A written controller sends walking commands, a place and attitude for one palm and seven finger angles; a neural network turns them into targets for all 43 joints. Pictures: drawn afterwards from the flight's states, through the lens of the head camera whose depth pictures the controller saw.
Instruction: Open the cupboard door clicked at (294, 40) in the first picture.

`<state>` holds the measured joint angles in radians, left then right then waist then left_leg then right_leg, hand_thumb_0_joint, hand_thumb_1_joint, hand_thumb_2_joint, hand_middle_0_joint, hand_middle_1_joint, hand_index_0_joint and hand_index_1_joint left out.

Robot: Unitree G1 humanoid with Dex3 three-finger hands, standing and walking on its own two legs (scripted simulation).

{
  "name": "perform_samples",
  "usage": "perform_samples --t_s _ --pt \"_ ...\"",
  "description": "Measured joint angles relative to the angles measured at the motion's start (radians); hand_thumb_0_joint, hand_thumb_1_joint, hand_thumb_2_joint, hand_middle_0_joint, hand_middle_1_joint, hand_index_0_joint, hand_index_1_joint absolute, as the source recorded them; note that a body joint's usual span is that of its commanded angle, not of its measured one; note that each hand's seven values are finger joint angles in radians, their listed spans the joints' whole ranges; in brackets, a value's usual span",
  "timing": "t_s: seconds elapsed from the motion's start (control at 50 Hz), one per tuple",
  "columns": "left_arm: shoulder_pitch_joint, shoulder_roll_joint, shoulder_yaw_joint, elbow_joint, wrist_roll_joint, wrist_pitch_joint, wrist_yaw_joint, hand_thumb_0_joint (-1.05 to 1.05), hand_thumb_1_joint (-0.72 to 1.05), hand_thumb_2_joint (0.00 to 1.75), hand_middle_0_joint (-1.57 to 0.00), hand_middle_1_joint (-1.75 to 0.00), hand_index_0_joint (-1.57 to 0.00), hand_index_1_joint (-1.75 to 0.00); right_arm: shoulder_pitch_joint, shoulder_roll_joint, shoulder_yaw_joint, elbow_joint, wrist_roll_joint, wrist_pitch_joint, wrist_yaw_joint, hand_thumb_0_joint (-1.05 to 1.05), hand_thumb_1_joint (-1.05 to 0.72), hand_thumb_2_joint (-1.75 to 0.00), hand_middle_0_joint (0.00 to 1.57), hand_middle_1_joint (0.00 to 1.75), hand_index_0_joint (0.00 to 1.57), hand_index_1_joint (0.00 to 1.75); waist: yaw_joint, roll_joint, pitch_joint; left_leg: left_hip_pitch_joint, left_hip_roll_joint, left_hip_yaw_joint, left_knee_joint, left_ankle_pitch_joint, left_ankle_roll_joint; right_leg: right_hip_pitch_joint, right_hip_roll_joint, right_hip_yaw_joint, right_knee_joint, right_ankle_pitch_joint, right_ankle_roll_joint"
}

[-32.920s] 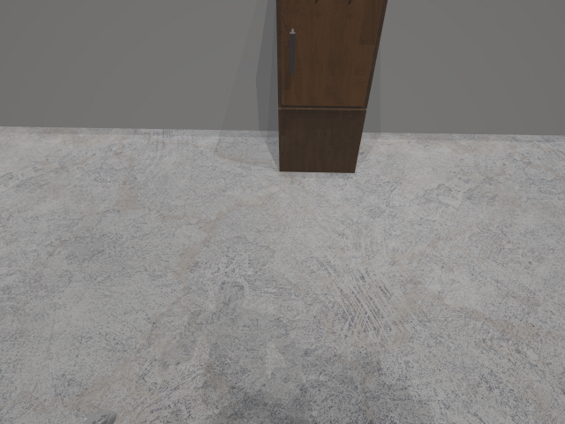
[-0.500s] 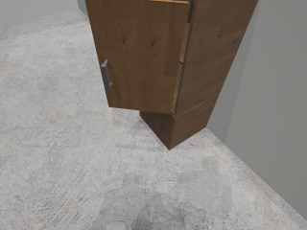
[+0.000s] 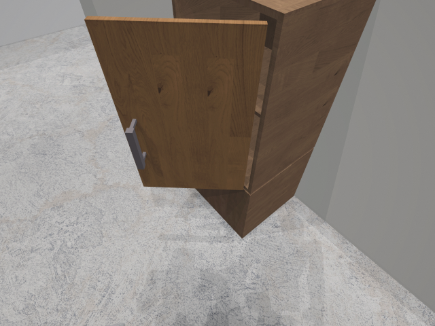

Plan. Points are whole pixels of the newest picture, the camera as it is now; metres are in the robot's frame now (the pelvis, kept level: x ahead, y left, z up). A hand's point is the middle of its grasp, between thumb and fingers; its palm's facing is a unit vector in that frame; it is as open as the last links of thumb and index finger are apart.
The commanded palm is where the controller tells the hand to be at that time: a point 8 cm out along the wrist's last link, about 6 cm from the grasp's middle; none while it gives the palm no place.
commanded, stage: come to a stop and stand still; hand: left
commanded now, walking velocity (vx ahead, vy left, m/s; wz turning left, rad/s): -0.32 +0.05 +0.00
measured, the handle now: (137, 144) +0.60 +0.27 -0.08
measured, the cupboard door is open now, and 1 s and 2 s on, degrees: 48 48 48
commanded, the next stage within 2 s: look again from close up in 0.86 s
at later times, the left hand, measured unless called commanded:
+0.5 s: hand out of the picture +0.03 +0.22 -0.17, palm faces +0.07 -0.98 -0.20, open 7.4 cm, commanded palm none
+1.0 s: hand out of the picture -0.01 +0.18 -0.17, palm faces +0.01 -0.98 -0.18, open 7.3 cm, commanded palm none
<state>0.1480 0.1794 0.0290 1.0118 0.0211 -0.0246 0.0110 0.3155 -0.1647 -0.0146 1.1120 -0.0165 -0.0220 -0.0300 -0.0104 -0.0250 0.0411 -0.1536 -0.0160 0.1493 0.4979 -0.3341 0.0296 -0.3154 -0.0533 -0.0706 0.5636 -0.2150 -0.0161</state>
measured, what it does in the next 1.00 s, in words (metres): steps on the spot: right foot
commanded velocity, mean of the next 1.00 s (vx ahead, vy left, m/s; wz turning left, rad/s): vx -0.05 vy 0.01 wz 0.00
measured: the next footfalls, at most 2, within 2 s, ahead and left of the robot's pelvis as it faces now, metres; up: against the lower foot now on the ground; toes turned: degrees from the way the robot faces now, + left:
right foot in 0.56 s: -0.01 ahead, -0.11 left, +0.00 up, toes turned +0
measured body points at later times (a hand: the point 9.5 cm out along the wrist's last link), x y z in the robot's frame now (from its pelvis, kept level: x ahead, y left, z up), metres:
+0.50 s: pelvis +0.00 +0.03 +0.01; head +0.03 +0.05 +0.46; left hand +0.03 +0.27 -0.16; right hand +0.05 -0.21 -0.14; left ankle -0.01 +0.11 -0.73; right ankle -0.04 -0.11 -0.71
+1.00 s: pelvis -0.01 +0.01 +0.01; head +0.01 +0.02 +0.46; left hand -0.01 +0.23 -0.15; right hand -0.02 -0.22 -0.15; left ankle -0.01 +0.11 -0.73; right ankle -0.05 -0.11 -0.73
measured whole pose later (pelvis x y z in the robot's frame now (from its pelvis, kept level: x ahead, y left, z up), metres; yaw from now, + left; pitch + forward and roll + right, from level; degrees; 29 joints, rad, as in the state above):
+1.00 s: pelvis -0.01 +0.01 +0.01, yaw +0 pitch +0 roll +0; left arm 0.27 0.15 -0.01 1.12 0.02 -0.01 0.05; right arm 0.28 -0.16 0.00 1.14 -0.01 0.00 -0.02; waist -0.01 -0.01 0.04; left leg -0.22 0.02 0.10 0.45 -0.24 0.02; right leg -0.14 0.00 0.00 0.41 -0.28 0.01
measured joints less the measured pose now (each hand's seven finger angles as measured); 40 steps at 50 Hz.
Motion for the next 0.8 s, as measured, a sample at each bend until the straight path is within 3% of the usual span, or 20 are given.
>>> perform_samples --t_s 0.1,0.14,0.22,0.26,0.28,0.34,0.42,0.48,0.56,0.58,0.64,0.8 --pt "-0.030 -0.005 -0.015 0.012 -0.012 0.017 0.016 0.00 0.92 0.90 -0.20 -0.30 -0.20 -0.30 -0.002 0.014 -0.003 0.012 0.010 0.031 -0.005 0.01 -0.91 -0.90 0.20 0.30 0.20 0.30 -0.035 0.017 0.000 0.002 0.015 -0.020 0.006 -0.005 -0.028 0.017 0.014 -0.017 -0.009 -0.045 -0.013" --pt "-0.042 -0.004 -0.011 0.005 -0.012 0.025 0.021 0.00 0.92 0.90 -0.20 -0.30 -0.20 -0.30 -0.007 0.020 -0.007 0.004 0.012 0.043 -0.006 0.01 -0.91 -0.90 0.20 0.30 0.20 0.30 -0.033 0.011 0.009 -0.022 0.018 -0.028 0.051 -0.001 -0.044 0.019 0.013 -0.021 -0.011 -0.045 -0.015" --pt "-0.057 -0.003 0.001 -0.007 -0.005 0.035 0.029 0.00 0.91 0.90 -0.20 -0.30 -0.20 -0.30 -0.041 0.016 -0.019 -0.020 0.014 0.066 -0.006 0.01 -0.91 -0.90 0.20 0.30 0.20 0.30 -0.018 0.004 0.038 -0.083 0.023 -0.062 0.147 -0.117 -0.065 0.024 0.014 -0.029 -0.020 -0.035 -0.010" --pt "-0.052 0.002 0.007 -0.007 -0.006 0.042 0.029 0.00 0.91 0.90 -0.20 -0.30 -0.20 -0.30 -0.060 0.011 -0.023 -0.034 0.013 0.066 -0.005 0.01 -0.91 -0.90 0.20 0.30 0.20 0.30 -0.013 -0.005 0.046 -0.081 0.028 -0.068 0.088 -0.056 -0.066 0.022 0.011 -0.028 -0.015 -0.031 0.000" --pt "-0.047 0.005 0.008 -0.006 -0.008 0.047 0.027 0.00 0.91 0.90 -0.20 -0.30 -0.20 -0.30 -0.065 0.007 -0.024 -0.041 0.010 0.063 -0.005 0.01 -0.91 -0.90 0.20 0.30 0.20 0.30 -0.011 -0.008 0.045 -0.077 0.032 -0.060 0.060 0.030 -0.050 0.017 0.010 -0.027 -0.004 -0.034 0.008" --pt "-0.016 0.018 0.017 0.001 -0.009 0.079 0.023 0.00 0.91 0.90 -0.20 -0.30 -0.20 -0.30 -0.073 0.006 -0.023 -0.062 -0.005 0.058 -0.005 0.01 -0.91 -0.90 0.20 0.30 0.20 0.30 0.004 -0.028 0.024 -0.081 0.022 -0.039 0.064 0.025 0.014 -0.021 0.013 0.012 0.101 -0.153 0.016" --pt "0.015 0.028 0.025 0.012 -0.005 0.093 0.016 0.00 0.91 0.90 -0.20 -0.30 -0.20 -0.30 -0.092 0.008 -0.009 -0.078 -0.014 0.044 -0.014 0.01 -0.91 -0.90 0.20 0.30 0.20 0.30 0.015 -0.022 0.020 -0.077 0.019 -0.044 0.017 0.042 0.029 -0.047 0.039 0.064 0.275 -0.242 0.012" --pt "0.042 0.030 0.019 0.025 -0.007 0.085 0.013 0.00 0.91 0.90 -0.20 -0.30 -0.19 -0.30 -0.111 0.007 -0.004 -0.074 -0.010 0.031 -0.013 0.01 -0.90 -0.90 0.20 0.30 0.20 0.30 0.028 -0.011 0.019 -0.070 0.016 -0.047 -0.017 0.067 0.031 0.013 0.033 0.060 0.195 -0.233 0.020" --pt "0.086 0.039 0.007 0.045 -0.009 0.065 0.015 0.00 0.91 0.90 -0.20 -0.30 -0.19 -0.30 -0.130 0.014 -0.002 -0.066 0.004 0.021 -0.008 0.01 -0.90 -0.90 0.20 0.30 0.20 0.30 0.039 -0.024 0.003 -0.079 -0.002 -0.031 -0.011 0.066 0.024 0.135 0.013 0.080 -0.055 -0.079 0.021" --pt "0.092 0.037 0.004 0.057 -0.008 0.061 0.017 0.00 0.91 0.90 -0.20 -0.30 -0.19 -0.30 -0.138 0.013 -0.003 -0.062 0.007 0.022 -0.005 0.01 -0.90 -0.90 0.20 0.30 0.20 0.30 0.042 -0.022 0.002 -0.082 -0.002 -0.025 -0.005 0.063 0.021 0.144 0.011 0.087 -0.078 -0.108 0.030" --pt "0.106 0.017 -0.011 0.083 -0.007 0.054 0.017 0.00 0.91 0.90 -0.19 -0.30 -0.19 -0.30 -0.152 0.007 -0.006 -0.055 0.008 0.022 0.001 0.01 -0.90 -0.90 0.20 0.30 0.20 0.30 0.030 0.009 0.004 -0.071 0.009 -0.028 -0.029 0.080 0.018 0.154 0.023 0.085 -0.100 -0.099 0.044" --pt "0.123 -0.015 -0.031 0.105 -0.009 0.036 0.018 0.00 0.91 0.90 -0.20 -0.30 -0.19 -0.30 -0.111 -0.002 -0.001 -0.007 0.006 0.020 0.005 0.00 -0.91 -0.90 0.20 0.30 0.20 0.30 0.021 0.009 -0.013 -0.039 0.016 -0.035 -0.076 0.107 0.006 0.185 0.033 0.078 -0.142 -0.071 0.032"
